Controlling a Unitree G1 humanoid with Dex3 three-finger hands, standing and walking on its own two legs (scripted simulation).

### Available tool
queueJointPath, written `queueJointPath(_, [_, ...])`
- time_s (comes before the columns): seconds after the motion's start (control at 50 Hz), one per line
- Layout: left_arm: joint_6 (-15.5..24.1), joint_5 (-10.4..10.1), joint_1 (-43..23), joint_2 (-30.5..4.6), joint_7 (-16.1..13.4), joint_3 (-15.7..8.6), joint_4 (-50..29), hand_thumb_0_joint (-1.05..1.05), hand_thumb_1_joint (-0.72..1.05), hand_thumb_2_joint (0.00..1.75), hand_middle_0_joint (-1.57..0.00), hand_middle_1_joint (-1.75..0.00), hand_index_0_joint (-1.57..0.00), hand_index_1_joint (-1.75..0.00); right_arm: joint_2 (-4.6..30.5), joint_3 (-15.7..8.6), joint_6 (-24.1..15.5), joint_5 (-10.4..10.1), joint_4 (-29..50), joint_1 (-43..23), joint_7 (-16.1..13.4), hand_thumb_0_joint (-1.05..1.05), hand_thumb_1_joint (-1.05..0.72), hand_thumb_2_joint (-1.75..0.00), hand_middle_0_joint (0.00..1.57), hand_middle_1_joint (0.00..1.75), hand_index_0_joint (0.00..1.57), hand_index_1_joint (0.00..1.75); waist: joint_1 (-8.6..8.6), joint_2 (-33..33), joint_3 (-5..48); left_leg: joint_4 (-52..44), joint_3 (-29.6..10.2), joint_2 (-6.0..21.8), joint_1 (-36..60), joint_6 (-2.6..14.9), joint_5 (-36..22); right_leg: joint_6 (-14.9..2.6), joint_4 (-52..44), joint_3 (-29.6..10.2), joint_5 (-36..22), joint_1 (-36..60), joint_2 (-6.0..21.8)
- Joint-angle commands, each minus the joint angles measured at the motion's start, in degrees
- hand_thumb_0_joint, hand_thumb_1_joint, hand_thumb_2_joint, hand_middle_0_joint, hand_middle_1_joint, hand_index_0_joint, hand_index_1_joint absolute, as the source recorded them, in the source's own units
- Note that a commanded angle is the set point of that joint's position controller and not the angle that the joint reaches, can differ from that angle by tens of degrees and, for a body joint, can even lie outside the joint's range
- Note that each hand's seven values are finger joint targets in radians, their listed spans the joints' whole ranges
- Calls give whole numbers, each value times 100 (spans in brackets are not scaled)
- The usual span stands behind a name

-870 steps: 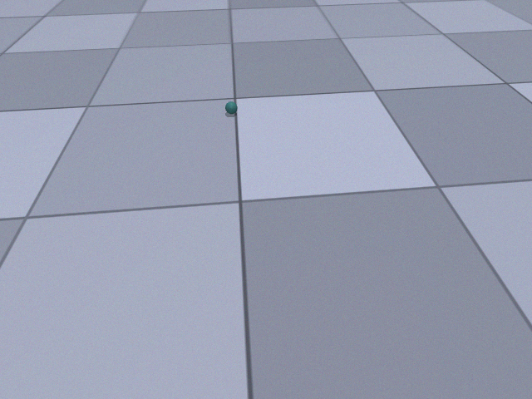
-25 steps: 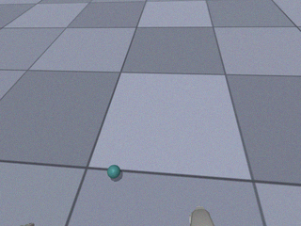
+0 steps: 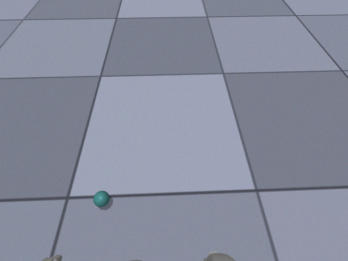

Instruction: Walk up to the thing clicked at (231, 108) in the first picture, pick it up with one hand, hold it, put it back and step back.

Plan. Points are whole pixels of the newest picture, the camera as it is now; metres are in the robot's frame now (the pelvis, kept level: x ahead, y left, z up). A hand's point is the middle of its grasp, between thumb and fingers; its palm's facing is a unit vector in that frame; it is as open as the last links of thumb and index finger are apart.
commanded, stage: walk up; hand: left
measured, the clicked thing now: (101, 198) +0.53 +0.42 -0.69
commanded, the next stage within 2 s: none
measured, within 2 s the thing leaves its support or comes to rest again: neither
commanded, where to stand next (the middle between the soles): +0.10 +0.02 m, yaw +0 degrees
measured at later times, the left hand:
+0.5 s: hand out of the picture +0.12 +0.28 -0.13, palm faces +0.02 -0.91 -0.42, open 7.4 cm
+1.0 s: hand out of the picture +0.00 +0.30 -0.13, palm faces +0.02 -0.91 -0.40, open 7.4 cm
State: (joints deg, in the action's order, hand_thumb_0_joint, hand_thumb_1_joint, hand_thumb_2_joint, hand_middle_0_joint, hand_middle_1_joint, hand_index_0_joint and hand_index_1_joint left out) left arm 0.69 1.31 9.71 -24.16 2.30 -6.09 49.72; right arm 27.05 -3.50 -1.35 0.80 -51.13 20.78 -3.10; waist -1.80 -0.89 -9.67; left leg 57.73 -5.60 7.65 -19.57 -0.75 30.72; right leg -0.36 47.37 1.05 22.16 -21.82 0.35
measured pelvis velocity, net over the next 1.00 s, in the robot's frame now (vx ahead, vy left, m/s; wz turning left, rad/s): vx -0.03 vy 0.02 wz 0.03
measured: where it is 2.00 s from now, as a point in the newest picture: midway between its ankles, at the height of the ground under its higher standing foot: outside the picture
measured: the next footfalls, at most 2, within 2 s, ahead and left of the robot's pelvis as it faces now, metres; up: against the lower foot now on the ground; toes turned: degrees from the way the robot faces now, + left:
left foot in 0.32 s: +0.08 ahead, +0.13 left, +0.00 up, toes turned +0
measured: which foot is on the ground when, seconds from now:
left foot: up 0.00-0.30, down 0.32-1.00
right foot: down 0.00-1.00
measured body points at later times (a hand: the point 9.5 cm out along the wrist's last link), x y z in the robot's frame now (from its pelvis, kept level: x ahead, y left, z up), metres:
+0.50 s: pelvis +0.01 +0.00 +0.00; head +0.07 +0.00 +0.45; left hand +0.12 +0.32 -0.11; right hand +0.11 -0.30 -0.12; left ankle +0.07 +0.12 -0.70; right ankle +0.03 -0.12 -0.70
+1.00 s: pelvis -0.03 +0.02 +0.02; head -0.01 +0.02 +0.47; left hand +0.00 +0.34 -0.10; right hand +0.09 -0.27 -0.10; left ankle +0.04 +0.13 -0.70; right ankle -0.01 -0.11 -0.70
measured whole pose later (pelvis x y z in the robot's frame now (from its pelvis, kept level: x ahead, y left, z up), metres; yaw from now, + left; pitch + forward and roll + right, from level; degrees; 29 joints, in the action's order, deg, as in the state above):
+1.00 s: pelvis -0.03 +0.02 +0.02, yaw +2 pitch -3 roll -1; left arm 0.9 1.3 10.9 -21.7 -0.7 -1.8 60.8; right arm 20.6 -1.9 1.4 1.1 -56.2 5.8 2.2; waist 1.0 1.7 -6.0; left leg 37.1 -1.6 -1.2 -20.9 1.1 14.4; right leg 0.1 37.0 0.9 18.6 -15.6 1.0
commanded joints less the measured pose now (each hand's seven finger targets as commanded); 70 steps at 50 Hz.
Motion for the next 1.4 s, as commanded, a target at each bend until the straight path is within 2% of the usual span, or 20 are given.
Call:
queueJointPath(0.0, [70, -95, 684, -1719, -197, -386, -304, 0, 90, 90, -20, -30, -20, -30, 1129, -273, -141, -81, 571, -427, -103, 0, -90, -90, 20, 30, 20, 30, 502, -61, 488, 1593, -300, -568, -1848, 271, 259, -1475, -2553, -2982, -503, 1054, 1866])
queueJointPath(0.04, [125, -93, 236, -1281, -279, -228, -322, 0, 90, 90, -20, -30, -20, -30, 866, -157, -125, -168, 200, 98, -22, 0, -90, -90, 20, 30, 20, 30, 148, -106, 393, 872, -287, -555, -1561, 265, -453, -952, -2116, -1790, -1332, 915, 1190])
queueJointPath(0.2, [252, -171, -62, -1288, -427, -82, -258, 0, 90, 90, -20, -30, -20, -30, 698, -161, 39, -77, 236, -388, 128, 0, -90, -90, 20, 30, 20, 30, 240, -968, 765, -722, 263, -642, -299, 143, -886, -1178, -1460, -1339, -4476, 487, 1595])
queueJointPath(0.26, [165, -176, -293, -1371, -470, -94, -356, 0, 90, 90, -20, -30, -20, -30, 739, -248, 97, 26, 297, -422, 189, 0, -90, -90, 20, 30, 20, 30, 94, -1040, 834, -1247, 474, -695, 45, 235, -1210, -1119, -1157, -1372, -3920, 262, 1588])
queueJointPath(0.3, [116, -202, -335, -1210, -487, -50, -353, 0, 90, 90, -20, -30, -20, -30, 789, -293, 48, 62, 255, -456, 218, 0, -90, -90, 20, 30, 20, 30, 32, -551, 937, -2101, 341, -624, 570, 345, -2732, -771, -731, -1095, -3030, 45, 1217])
queueJointPath(0.32, [112, -229, -272, -1090, -489, -25, -338, 0, 90, 90, -20, -30, -20, -30, 959, -344, 25, 100, 308, -587, 226, 0, -90, -90, 20, 30, 20, 30, 110, -12, 1142, -2151, -313, -255, 685, 522, -3647, -525, -339, -862, -2454, 10, 867])
queueJointPath(0.36, [72, -294, -97, -886, -539, 40, -176, 0, 90, 90, -20, -30, -20, -30, 1202, -345, 3, -11, 435, -999, 278, 0, -90, -90, 20, 30, 20, 30, 223, 891, 1510, -2670, -1701, 801, 539, 1565, -3821, -162, 551, -133, -239, 236, -28])
queueJointPath(0.38, [78, -255, 31, -930, -544, 33, -33, 0, 90, 90, -20, -30, -20, -30, 1073, -318, 17, -8, 462, -1149, 295, 0, -90, -90, 20, 30, 20, 30, 294, 841, 1512, -2710, -1801, 869, 270, 1652, -3814, -153, 409, -186, 562, 561, -45])
queueJointPath(0.46, [163, -123, 212, -1125, -487, 2, 131, 0, 90, 90, -20, -30, -20, -30, 831, -257, 154, -30, 533, -1562, 306, 0, -90, -90, 20, 30, 20, 30, 415, 520, 1492, -2044, -552, -68, -240, 744, -2986, -426, -803, -892, -842, 947, 483])
queueJointPath(0.5, [181, -76, 20, -1561, -519, -68, 122, 0, 90, 90, -20, -30, -20, -30, 635, -226, 196, -42, 469, -1587, 289, 0, -90, -90, 20, 30, 20, 30, 350, -157, 1410, -1050, -6, -716, -432, 314, -2261, -1040, -1612, -2094, -1667, 783, 1444])
queueJointPath(0.54, [200, -52, -449, -1606, -537, -54, 10, 0, 90, 90, -20, -30, -20, -30, 634, -289, 231, 17, 370, -1379, 300, 0, -90, -90, 20, 30, 20, 30, 97, -472, 1178, -708, 187, -751, -158, 265, -612, -1424, -1695, -2443, -2092, 166, 1910])
queueJointPath(0.6, [196, -20, -720, -1374, -532, 29, -16, 0, 90, 90, -20, -30, -20, -30, 631, -327, 176, 23, 213, -1136, 384, 0, -90, -90, 20, 30, 20, 30, -131, -372, 974, -1487, 180, -660, 496, 404, -1592, -838, -1439, -1520, -1445, -446, 1288])
queueJointPath(0.66, [161, -99, -316, -903, -486, 165, 140, 0, 90, 90, -20, -30, -20, -30, 938, -311, 34, -16, 274, -1472, 379, 0, -90, -90, 20, 30, 20, 30, 152, 637, 1403, -3127, -1885, 678, 484, 1272, -1554, -92, 27, -211, 2, -135, 20])
queueJointPath(0.72, [115, -81, -4, -1067, -421, 70, 447, 0, 90, 90, -20, -30, -20, -30, 972, -314, 52, 66, 283, -1772, 371, 0, -90, -90, 20, 30, 20, 30, 250, 683, 1083, -3494, -1854, 619, -244, 1256, -547, -141, 267, -263, 848, 266, 38])
queueJointPath(0.8, [182, -105, 392, -904, -413, 84, 677, 0, 90, 90, -20, -30, -20, -30, 830, -221, 115, 38, 262, -2073, 373, 0, -90, -90, 20, 30, 20, 30, 431, 1094, 1126, -3035, -962, 163, -364, 801, -1126, -211, -1108, -47, -159, 938, 38])
queueJointPath(0.84, [263, 0, 266, -1052, -421, 84, 616, 0, 90, 90, -20, -30, -20, -30, 567, -122, 140, -25, 218, -1959, 396, 0, -90, -90, 20, 30, 20, 30, 365, 674, 1155, -2608, -708, -179, -435, 470, -1005, -413, -1943, -1146, -27, 1031, 565])
queueJointPath(0.88, [239, 50, -406, -1410, -389, 59, 463, 0, 90, 90, -20, -30, -20, -30, 595, -171, 183, -11, 48, -1774, 387, 0, -90, -90, 20, 30, 20, 30, 73, -6, 784, -2340, -271, -640, 111, 236, -203, -747, -2466, -1952, 1289, -151, 1153])
queueJointPath(0.96, [237, -9, -400, -979, -345, 209, 592, 0, 90, 90, -20, -30, -20, -30, 632, -166, 114, -10, -123, -1944, 465, 0, -90, -90, 20, 30, 20, 30, 157, 346, 789, -3373, -903, -165, 336, 483, -165, -303, -2197, -739, 699, 47, 411])
queueJointPath(1.24, [277, -69, -481, -926, -314, 239, 932, 0, 90, 90, -20, -30, -20, -30, 545, -25, 52, -24, -636, -1889, 451, 0, -90, -90, 20, 30, 20, 30, 185, 186, 831, -3798, -606, -254, 382, 271, -1002, -233, -2807, -823, -169, 801, 612])
queueJointPath(1.38, [269, -100, -594, -907, -332, 267, 1029, 0, 90, 90, -20, -30, -20, -30, 493, -6, 15, -48, -781, -1892, 410, 0, -90, -90, 20, 30, 20, 30, 188, 254, 1244, -3740, -435, -168, 765, 242, -2497, -183, -2790, -666, -1534, 1388, 671])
